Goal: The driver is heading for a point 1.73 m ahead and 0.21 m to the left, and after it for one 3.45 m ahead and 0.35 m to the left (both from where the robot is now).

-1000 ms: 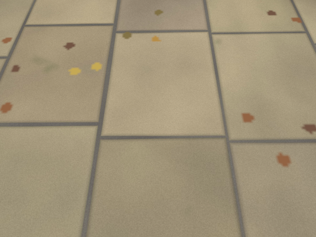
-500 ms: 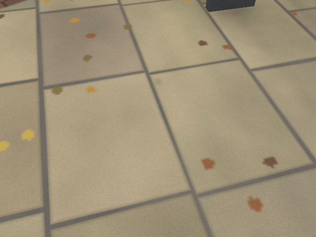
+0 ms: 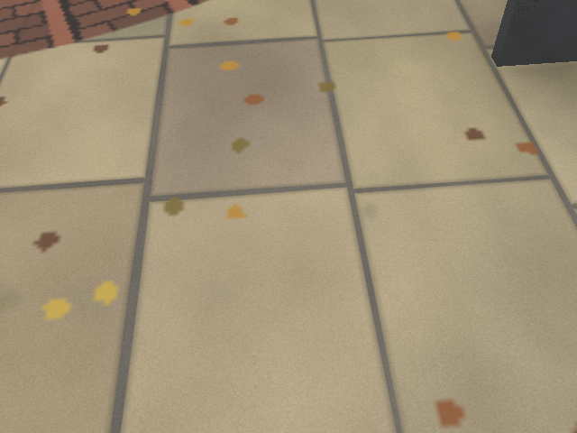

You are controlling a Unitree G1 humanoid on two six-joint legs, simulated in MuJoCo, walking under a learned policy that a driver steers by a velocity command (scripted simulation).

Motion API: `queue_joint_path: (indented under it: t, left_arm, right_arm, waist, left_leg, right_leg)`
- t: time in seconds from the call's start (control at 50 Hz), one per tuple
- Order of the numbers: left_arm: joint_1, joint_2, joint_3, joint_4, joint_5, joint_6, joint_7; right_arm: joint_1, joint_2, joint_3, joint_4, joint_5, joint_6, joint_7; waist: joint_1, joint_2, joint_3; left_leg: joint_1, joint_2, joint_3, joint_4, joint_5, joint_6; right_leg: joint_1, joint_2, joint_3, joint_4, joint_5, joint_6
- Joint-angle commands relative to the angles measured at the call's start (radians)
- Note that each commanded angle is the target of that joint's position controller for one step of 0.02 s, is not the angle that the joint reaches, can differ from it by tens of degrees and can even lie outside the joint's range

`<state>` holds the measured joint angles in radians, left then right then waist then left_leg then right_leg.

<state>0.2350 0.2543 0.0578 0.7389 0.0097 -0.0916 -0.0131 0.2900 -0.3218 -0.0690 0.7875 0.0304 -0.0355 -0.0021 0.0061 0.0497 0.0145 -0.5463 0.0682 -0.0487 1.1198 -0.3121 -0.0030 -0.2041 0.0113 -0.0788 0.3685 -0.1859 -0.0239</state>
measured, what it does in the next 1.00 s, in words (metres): walks ahead: left foot, then right foot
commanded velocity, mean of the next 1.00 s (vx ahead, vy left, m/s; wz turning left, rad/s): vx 0.49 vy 0.00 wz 0.22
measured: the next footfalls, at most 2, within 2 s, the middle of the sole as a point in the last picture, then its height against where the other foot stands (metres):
left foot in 0.30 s outside the picture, level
right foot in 0.84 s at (284, 362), level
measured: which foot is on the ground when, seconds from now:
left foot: up 0.00-0.28, down 0.30-0.86, up 0.88-1.00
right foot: down 0.00-0.30, up 0.32-0.82, down 0.84-1.00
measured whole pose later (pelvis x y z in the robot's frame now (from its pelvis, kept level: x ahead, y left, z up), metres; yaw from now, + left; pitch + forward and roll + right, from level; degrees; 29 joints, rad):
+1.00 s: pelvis +0.56 +0.12 -0.01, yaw +11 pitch +2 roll +0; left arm 0.23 0.29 0.05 0.72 0.00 -0.07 -0.03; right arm 0.25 -0.30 -0.03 0.73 -0.01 -0.09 0.00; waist 0.01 0.02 0.05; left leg -0.42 0.00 -0.06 1.17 -0.38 0.00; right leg -0.34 0.11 0.02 0.45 -0.14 -0.09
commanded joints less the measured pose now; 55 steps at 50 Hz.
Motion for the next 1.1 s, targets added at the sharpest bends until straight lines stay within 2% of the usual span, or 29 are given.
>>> queue_joint_path:
  t: [0.02, 0.12, 0.22, 0.26, 0.28, 0.3, 0.32, 0.34, 0.36, 0.38, 0.4, 0.42, 0.44, 0.52, 0.6, 0.66, 0.74, 0.8, 0.82, 0.84, 0.86, 0.88, 0.9, 0.92, 0.94, 0.96, 0.98, 1.02, 1.1]
  left_arm:
    - [-0.033, 0.123, 0.036, -0.036, 0.0, -0.026, 0.006]
    - [-0.009, 0.176, 0.053, 0.001, -0.007, -0.017, 0.018]
    - [0.048, 0.223, 0.07, 0.043, -0.033, 0.008, 0.021]
    - [0.045, 0.254, 0.078, 0.046, -0.041, 0.022, 0.024]
    - [0.036, 0.263, 0.08, 0.045, -0.046, 0.031, 0.027]
    - [0.039, 0.242, 0.07, 0.041, -0.044, 0.036, 0.03]
    - [0.074, 0.176, 0.043, 0.02, -0.005, 0.03, 0.031]
    - [0.143, 0.066, 0.005, -0.037, 0.014, 0.002, 0.019]
    - [0.014, 0.172, 0.024, -0.043, -0.028, -0.027, 0.008]
    - [-0.05, 0.195, 0.029, -0.069, -0.054, -0.042, 0.004]
    - [-0.053, 0.181, 0.025, -0.059, -0.036, -0.049, 0.012]
    - [-0.046, 0.184, 0.031, -0.049, -0.01, -0.048, 0.02]
    - [-0.027, 0.186, 0.035, -0.044, -0.004, -0.037, 0.019]
    - [-0.044, 0.138, 0.024, -0.049, 0.007, -0.004, 0.018]
    - [-0.158, 0.093, 0.0, -0.06, -0.006, -0.007, 0.001]
    - [-0.238, 0.098, -0.005, -0.08, -0.024, -0.013, -0.014]
    - [-0.292, 0.11, -0.006, -0.113, -0.029, -0.017, -0.039]
    - [-0.23, 0.126, 0.001, -0.112, -0.028, -0.016, -0.054]
    - [-0.157, 0.15, 0.014, -0.095, -0.024, -0.012, -0.051]
    - [-0.023, 0.186, 0.036, -0.061, -0.02, -0.009, -0.045]
    - [0.128, 0.246, 0.055, -0.04, -0.017, -0.004, -0.035]
    - [0.185, 0.324, 0.074, -0.032, -0.026, -0.004, -0.036]
    - [0.208, 0.228, 0.051, -0.025, -0.042, 0.001, -0.034]
    - [0.146, 0.199, 0.042, -0.041, -0.034, 0.006, -0.025]
    - [0.08, 0.193, 0.039, -0.062, -0.021, 0.01, -0.02]
    - [0.027, 0.18, 0.033, -0.077, -0.015, 0.014, -0.017]
    - [0.005, 0.172, 0.029, -0.09, -0.005, 0.014, -0.012]
    - [-0.015, 0.173, 0.03, -0.094, -0.009, 0.02, -0.003]
    - [-0.003, 0.225, 0.05, -0.077, -0.026, 0.049, 0.023]
  right_arm:
    - [-0.014, -0.015, -0.004, -0.089, -0.007, 0.007, 0.006]
    - [-0.15, 0.002, 0.01, -0.138, -0.009, 0.0, 0.037]
    - [-0.267, -0.026, 0.005, -0.203, -0.01, 0.006, 0.058]
    - [-0.231, -0.057, -0.012, -0.212, -0.015, 0.012, 0.061]
    - [-0.136, -0.087, -0.031, -0.193, -0.014, 0.015, 0.058]
    - [0.032, -0.143, -0.065, -0.146, -0.009, 0.021, 0.047]
    - [0.17, -0.24, -0.097, -0.118, 0.0, 0.032, 0.024]
    - [0.107, -0.317, -0.093, -0.15, -0.001, 0.016, 0.027]
    - [0.123, -0.221, -0.069, -0.166, -0.005, -0.001, 0.037]
    - [0.089, -0.177, -0.055, -0.156, -0.011, -0.015, 0.038]
    - [0.032, -0.152, -0.047, -0.161, -0.01, -0.021, 0.036]
    - [-0.03, -0.125, -0.038, -0.172, -0.017, -0.021, 0.033]
    - [-0.063, -0.104, -0.03, -0.189, -0.029, -0.022, 0.028]
    - [-0.049, -0.114, -0.031, -0.173, -0.026, -0.031, 0.006]
    - [0.004, -0.104, -0.022, -0.127, -0.025, -0.035, -0.004]
    - [0.053, -0.123, -0.022, -0.089, -0.025, -0.042, -0.001]
    - [0.093, -0.131, -0.027, -0.04, -0.027, -0.031, -0.002]
    - [0.067, -0.149, -0.034, -0.034, -0.028, -0.018, -0.012]
    - [0.053, -0.158, -0.035, -0.039, -0.031, -0.012, -0.016]
    - [0.031, -0.153, -0.03, -0.049, -0.031, -0.004, -0.021]
    - [0.038, -0.129, -0.016, -0.072, -0.046, -0.006, -0.03]
    - [0.163, -0.021, 0.017, -0.094, -0.058, -0.029, -0.013]
    - [0.1, -0.076, 0.014, -0.09, -0.039, -0.057, 0.0]
    - [-0.007, -0.122, 0.002, -0.128, -0.005, -0.08, 0.012]
    - [-0.072, -0.115, 0.007, -0.145, -0.009, -0.093, 0.011]
    - [-0.101, -0.115, 0.001, -0.152, -0.033, -0.096, 0.006]
    - [-0.089, -0.119, -0.005, -0.157, -0.048, -0.088, 0.002]
    - [-0.037, -0.088, 0.0, -0.151, -0.053, -0.065, -0.006]
    - [-0.081, -0.047, 0.015, -0.154, -0.052, -0.034, -0.022]
  waist:
    - [-0.01, -0.131, 0.013]
    - [0.029, -0.1, 0.04]
    - [0.051, -0.095, 0.071]
    - [0.013, -0.123, 0.023]
    - [-0.047, -0.123, -0.036]
    - [-0.131, -0.099, -0.124]
    - [-0.162, 0.071, -0.213]
    - [-0.041, 0.247, -0.329]
    - [-0.129, 0.094, -0.342]
    - [-0.119, 0.065, -0.2]
    - [-0.075, -0.016, -0.13]
    - [-0.035, -0.024, -0.087]
    - [-0.004, -0.003, -0.078]
    - [0.01, -0.007, -0.051]
    - [-0.053, 0.022, -0.015]
    - [-0.094, 0.02, 0.027]
    - [-0.108, 0.003, 0.065]
    - [-0.062, 0.024, 0.017]
    - [-0.022, 0.036, -0.044]
    - [0.053, 0.016, -0.127]
    - [0.11, -0.058, -0.24]
    - [0.042, -0.306, -0.348]
    - [0.095, -0.241, -0.373]
    - [0.104, -0.185, -0.221]
    - [0.081, -0.087, -0.13]
    - [0.046, -0.035, -0.058]
    - [0.012, -0.047, -0.056]
    - [-0.029, -0.077, -0.066]
    - [-0.021, -0.111, -0.103]
  left_leg:
    - [-0.158, 0.067, -0.051, -0.053, 0.09, -0.017]
    - [-0.107, 0.052, 0.004, -0.334, 0.32, -0.002]
    - [-0.099, 0.023, 0.063, -0.466, 0.246, 0.054]
    - [0.006, -0.037, 0.122, -0.478, 0.142, 0.093]
    - [0.142, -0.084, 0.154, -0.502, 0.125, 0.121]
    - [0.39, -0.133, 0.158, -0.545, 0.167, 0.157]
    - [0.685, 0.033, -0.112, -0.563, 0.201, 0.227]
    - [0.914, 0.242, -0.708, -0.733, -0.062, 0.415]
    - [0.907, 0.259, -0.753, -0.836, -0.146, 0.388]
    - [0.803, 0.232, -0.615, -0.845, -0.082, 0.347]
    - [0.662, 0.188, -0.503, -0.838, 0.025, 0.313]
    - [0.536, 0.15, -0.414, -0.843, 0.144, 0.291]
    - [0.461, 0.124, -0.368, -0.864, 0.218, 0.285]
    - [0.353, 0.086, -0.243, -0.908, 0.398, 0.294]
    - [0.348, 0.041, -0.115, -0.924, 0.371, 0.225]
    - [0.401, 0.085, -0.117, -0.948, 0.282, 0.218]
    - [0.601, 0.161, -0.105, -0.899, 0.387, 0.207]
    - [0.664, 0.166, -0.049, -0.792, 0.719, 0.171]
    - [0.664, 0.149, -0.022, -0.697, 0.917, 0.156]
    - [0.619, 0.106, 0.027, -0.518, 1.025, 0.126]
    - [0.416, 0.07, 0.056, -0.247, 0.802, 0.088]
    - [-0.019, -0.138, 0.057, 0.135, 0.015, -0.001]
    - [-0.167, -0.139, -0.076, 0.232, -0.218, 0.004]
    - [-0.24, -0.081, -0.09, 0.229, -0.144, 0.018]
    - [-0.216, -0.047, -0.071, 0.171, -0.085, 0.021]
    - [-0.179, -0.026, -0.055, 0.1, -0.062, 0.006]
    - [-0.105, -0.01, -0.053, 0.063, -0.055, -0.008]
    - [-0.049, -0.01, -0.038, -0.026, -0.059, -0.047]
    - [0.044, -0.07, 0.005, -0.275, 0.123, -0.093]
  right_leg:
    - [0.089, -0.286, 0.184, -0.228, 0.198, -0.176]
    - [0.106, -0.264, 0.014, -0.242, 0.247, -0.15]
    - [0.238, -0.305, -0.058, -0.18, 0.32, -0.109]
    - [0.274, -0.303, -0.095, -0.048, 0.622, -0.086]
    - [0.26, -0.284, -0.122, 0.102, 0.762, -0.069]
    - [0.161, -0.243, -0.152, 0.323, 0.76, -0.035]
    - [-0.112, -0.185, -0.16, 0.663, 0.313, 0.018]
    - [-0.485, 0.021, 0.018, 0.95, -0.439, 0.066]
    - [-0.586, -0.014, 0.174, 1.016, -0.401, 0.046]
    - [-0.647, -0.052, 0.159, 0.979, -0.299, 0.023]
    - [-0.598, -0.096, 0.159, 0.898, -0.214, 0.015]
    - [-0.524, -0.123, 0.162, 0.814, -0.16, 0.022]
    - [-0.458, -0.138, 0.17, 0.78, -0.122, 0.027]
    - [-0.428, -0.121, 0.135, 0.615, 0.001, 0.082]
    - [-0.382, -0.106, 0.107, 0.332, 0.296, 0.082]
    - [-0.385, -0.094, 0.099, 0.235, 0.376, 0.054]
    - [-0.505, -0.08, 0.104, 0.174, 0.245, -0.005]
    - [-0.408, -0.026, 0.067, 0.16, 0.109, -0.054]
    - [-0.292, 0.015, 0.031, 0.165, 0.083, -0.074]
    - [-0.101, 0.049, 0.011, 0.135, 0.127, -0.103]
    - [0.191, -0.081, 0.207, 0.153, 0.186, -0.166]
    - [0.555, -0.317, 0.723, 0.083, 0.02, -0.362]
    - [0.618, -0.33, 0.881, -0.042, -0.148, -0.356]
    - [0.506, -0.305, 0.748, -0.068, -0.155, -0.308]
    - [0.36, -0.27, 0.643, -0.073, 0.008, -0.282]
    - [0.227, -0.239, 0.553, -0.073, 0.249, -0.272]
    - [0.145, -0.213, 0.485, -0.072, 0.458, -0.269]
    - [0.061, -0.18, 0.403, -0.067, 0.674, -0.27]
    - [-0.05, -0.102, 0.304, -0.035, 0.73, -0.217]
